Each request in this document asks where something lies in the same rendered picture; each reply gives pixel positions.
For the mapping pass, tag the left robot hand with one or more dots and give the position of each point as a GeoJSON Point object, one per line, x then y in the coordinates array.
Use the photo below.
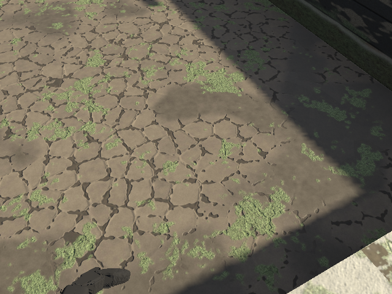
{"type": "Point", "coordinates": [96, 279]}

